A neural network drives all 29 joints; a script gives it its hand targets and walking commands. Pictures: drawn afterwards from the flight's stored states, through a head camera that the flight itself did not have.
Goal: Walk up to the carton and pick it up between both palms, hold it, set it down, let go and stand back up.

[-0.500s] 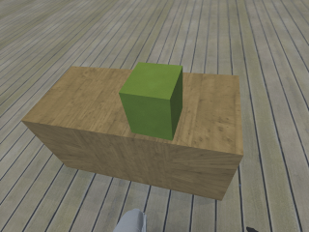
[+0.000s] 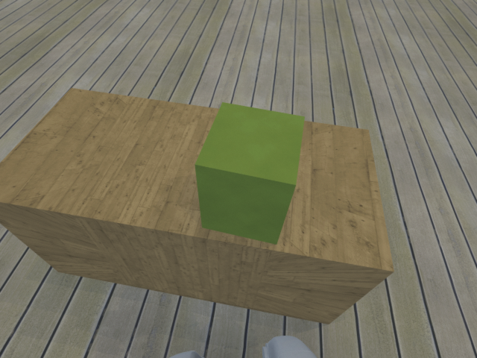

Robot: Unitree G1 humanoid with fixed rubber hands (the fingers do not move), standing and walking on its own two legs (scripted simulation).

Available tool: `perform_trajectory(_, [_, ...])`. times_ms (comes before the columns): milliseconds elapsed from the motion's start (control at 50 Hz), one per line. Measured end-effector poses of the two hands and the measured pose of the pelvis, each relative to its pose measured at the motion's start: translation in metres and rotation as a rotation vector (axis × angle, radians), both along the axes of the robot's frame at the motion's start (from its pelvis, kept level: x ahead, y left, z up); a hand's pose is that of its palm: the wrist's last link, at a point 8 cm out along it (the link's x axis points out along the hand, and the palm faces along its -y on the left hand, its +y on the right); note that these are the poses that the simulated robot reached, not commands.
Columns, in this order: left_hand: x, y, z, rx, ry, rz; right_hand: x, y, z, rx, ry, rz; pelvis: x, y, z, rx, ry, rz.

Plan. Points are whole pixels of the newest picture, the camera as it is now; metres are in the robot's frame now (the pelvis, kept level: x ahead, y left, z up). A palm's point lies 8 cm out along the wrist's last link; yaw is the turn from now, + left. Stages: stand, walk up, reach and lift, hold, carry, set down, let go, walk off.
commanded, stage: walk up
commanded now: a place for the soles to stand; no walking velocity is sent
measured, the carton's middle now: (250, 175) +0.52 -0.05 -0.08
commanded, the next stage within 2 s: none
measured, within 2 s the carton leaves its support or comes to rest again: neither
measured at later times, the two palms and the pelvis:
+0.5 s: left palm out of the picture +0.13 +0.30 -0.12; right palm out of the picture +0.05 -0.20 -0.12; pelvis -0.02 +0.06 -0.01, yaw -3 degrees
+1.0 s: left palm out of the picture +0.03 +0.31 -0.12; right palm out of the picture +0.05 -0.19 -0.11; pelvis +0.00 +0.06 +0.01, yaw -3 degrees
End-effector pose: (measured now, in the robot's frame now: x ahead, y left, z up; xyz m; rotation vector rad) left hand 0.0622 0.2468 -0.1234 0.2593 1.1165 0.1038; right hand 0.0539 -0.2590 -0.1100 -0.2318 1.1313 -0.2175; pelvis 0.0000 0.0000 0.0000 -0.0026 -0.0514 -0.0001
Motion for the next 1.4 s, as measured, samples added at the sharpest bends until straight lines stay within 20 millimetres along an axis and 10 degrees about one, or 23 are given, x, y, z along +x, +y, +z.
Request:
perform_trajectory(280, [0.071,0.005,0.022,0.034,-0.172,-0.027,0.020,0.030,-0.035,0.104,-0.007,-0.002,0.004,0.018,-0.012,0.006,-0.010,-0.055])
perform_trajectory(460, [0.068,0.051,0.002,0.023,-0.132,-0.038,0.003,0.044,-0.018,0.015,-0.008,0.010,-0.017,0.050,-0.015,0.009,0.013,-0.054])
perform_trajectory(740, [0.021,0.051,-0.003,-0.090,-0.028,-0.022,0.020,0.092,0.014,0.045,-0.096,0.032,-0.007,0.071,0.008,-0.010,0.006,-0.062])
perform_trajectory(1060, [-0.038,0.057,0.005,0.003,0.173,0.017,-0.009,0.065,-0.004,0.073,0.044,0.000,0.002,0.052,0.014,0.013,0.013,-0.054])
perform_trajectory(1400, [0.025,0.015,0.013,0.003,0.047,-0.010,-0.024,0.030,-0.012,0.061,0.117,-0.003,0.015,0.019,0.015,0.010,0.011,-0.040])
